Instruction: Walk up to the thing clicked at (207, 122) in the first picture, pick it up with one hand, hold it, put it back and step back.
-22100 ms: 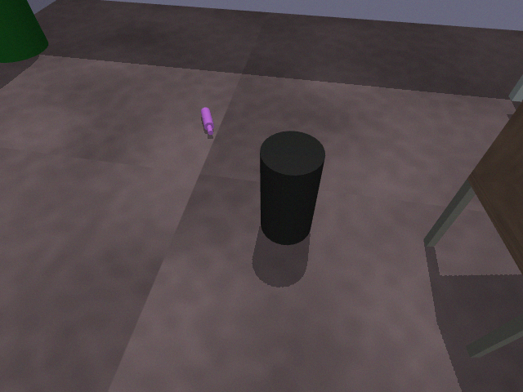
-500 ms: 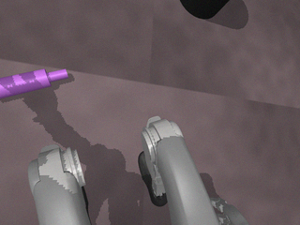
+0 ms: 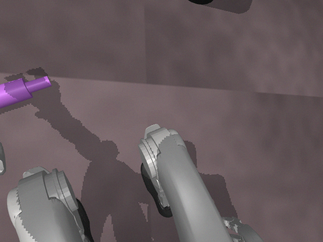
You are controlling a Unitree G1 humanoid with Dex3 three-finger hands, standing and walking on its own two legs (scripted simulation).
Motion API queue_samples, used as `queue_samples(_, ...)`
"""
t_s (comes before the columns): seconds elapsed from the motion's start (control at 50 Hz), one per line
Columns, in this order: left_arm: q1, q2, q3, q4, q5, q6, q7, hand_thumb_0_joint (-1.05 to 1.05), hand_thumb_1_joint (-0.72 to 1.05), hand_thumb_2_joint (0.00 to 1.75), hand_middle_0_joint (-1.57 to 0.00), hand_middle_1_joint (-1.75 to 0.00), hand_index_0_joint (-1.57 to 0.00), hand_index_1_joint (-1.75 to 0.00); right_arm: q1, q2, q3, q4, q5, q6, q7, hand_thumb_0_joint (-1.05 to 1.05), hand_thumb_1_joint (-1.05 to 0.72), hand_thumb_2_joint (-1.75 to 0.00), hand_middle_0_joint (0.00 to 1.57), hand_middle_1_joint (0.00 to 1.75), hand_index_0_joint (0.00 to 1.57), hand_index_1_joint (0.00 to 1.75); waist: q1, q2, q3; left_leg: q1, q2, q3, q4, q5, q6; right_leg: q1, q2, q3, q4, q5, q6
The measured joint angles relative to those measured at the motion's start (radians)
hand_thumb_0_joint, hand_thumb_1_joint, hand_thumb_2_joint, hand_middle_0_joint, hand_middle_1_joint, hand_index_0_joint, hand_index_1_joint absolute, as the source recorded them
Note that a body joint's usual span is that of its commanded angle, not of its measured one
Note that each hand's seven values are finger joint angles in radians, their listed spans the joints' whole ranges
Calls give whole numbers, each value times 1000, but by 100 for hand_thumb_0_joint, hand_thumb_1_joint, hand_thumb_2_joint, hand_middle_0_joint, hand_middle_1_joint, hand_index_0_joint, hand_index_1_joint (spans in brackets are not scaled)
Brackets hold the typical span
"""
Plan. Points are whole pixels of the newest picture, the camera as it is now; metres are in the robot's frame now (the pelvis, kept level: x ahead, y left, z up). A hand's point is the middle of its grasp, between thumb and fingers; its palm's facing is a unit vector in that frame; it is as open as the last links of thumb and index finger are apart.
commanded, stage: approach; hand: left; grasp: from above
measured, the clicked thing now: (8, 94) +0.53 +0.23 -0.30
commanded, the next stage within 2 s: close in in 0.10 s
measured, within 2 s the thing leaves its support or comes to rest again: neither
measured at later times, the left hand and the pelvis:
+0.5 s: hand out of the picture +0.52 +0.25 -0.19, palm faces -0.44 -0.07 -0.90, open 13.3 cm; pelvis +0.00 +0.00 +0.00, yaw -1 degrees
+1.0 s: hand out of the picture +0.52 +0.26 -0.25, palm faces -0.44 -0.09 -0.90, open 13.8 cm; pelvis +0.00 +0.01 -0.02, yaw -3 degrees
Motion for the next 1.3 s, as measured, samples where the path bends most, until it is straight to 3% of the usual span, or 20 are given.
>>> queue_samples(0.1, 56, 24, 18, -42, -51, -13, -68, 0, -49, 104, -12, -106, -12, -106, -6, 4, 3, -7, -3, 6, 1, 0, -90, -89, 20, 30, 20, 30, 24, -4, 27, 15, -1, -2, -1, 3, -3, 10, -1, -2, 4, 3, 0)
queue_samples(0.14, 65, 39, 27, -57, -57, -35, -94, 0, -49, 105, -12, -106, -12, -106, -12, 4, -1, -8, -9, 6, -1, 0, -90, -89, 20, 30, 20, 30, 33, -12, 38, 16, -5, -7, 3, 7, -8, 12, -3, -5, 8, 6, -4)
queue_samples(0.24, 44, 51, -35, -118, -43, -101, -128, 0, -49, 107, -12, -109, -12, -109, -22, -1, -21, 6, -24, 6, -11, 0, -90, -90, 20, 30, 20, 30, 58, -39, 45, 7, -17, -19, 14, 17, -20, 8, -10, -15, 19, 10, -10)
queue_samples(0.36, 11, 32, -72, -83, 4, -123, -79, 0, -49, 107, -11, -111, -12, -110, -37, -14, -29, 8, -26, 11, -16, 0, -90, -90, 20, 30, 20, 30, 51, -43, 12, -2, -19, -30, 24, 4, -20, 9, -11, -25, 18, -3, -10)
queue_samples(0.48, 3, 23, -53, -11, 24, -86, -36, 0, -46, 109, -11, -112, -12, -111, -46, -16, -11, -23, -25, 5, -11, -1, -90, -90, 20, 30, 20, 30, 23, -43, 18, 2, -14, -26, 20, 1, -8, 19, -9, -23, 7, -4, -11)
queue_samples(0.6, 5, 42, -31, 31, 27, -80, -6, 0, -47, 106, -10, -109, -11, -109, -40, -9, 18, -32, -29, -9, -4, -1, -90, -90, 20, 30, 20, 30, 5, -55, 45, -4, -12, -22, 22, 12, -2, 14, -6, -20, 7, 7, -11)
queue_samples(0.84, -6, 145, 5, 87, 43, -120, 60, 0, -50, 105, -10, -105, -9, -105, -18, -11, 64, -20, -61, -68, 4, -1, -90, -90, 20, 30, 20, 30, -30, -94, 112, -23, -9, -43, 68, 7, 3, 3, 7, -35, 30, 15, -1)
queue_samples(0.96, 0, 162, 6, 91, 50, -119, 93, 0, -50, 104, -9, -104, -9, -104, -11, -16, 81, -15, -75, -88, 21, 0, -90, -90, 20, 30, 20, 30, -39, -104, 121, -20, -6, -54, 80, -11, 5, 9, 10, -45, 32, 3, -4)
queue_samples(1.08, 2, 180, 33, 107, 47, -107, 120, 0, -50, 104, -9, -102, -9, -103, -19, -27, 91, -28, -83, -109, 40, -1, -90, -90, 20, 30, 20, 30, -50, -110, 133, -13, -4, -66, 92, -23, 8, 21, 12, -56, 32, -2, 0)
queue_samples(1.3, -3, 212, 35, 142, 34, -108, 117, 0, -51, 102, -9, -100, -8, -101, -36, -46, 108, -44, -91, -132, 62, -1, -90, -90, 20, 30, 20, 30, -54, -119, 165, -10, -5, -73, 99, -10, 15, 33, 13, -62, 29, 10, 2)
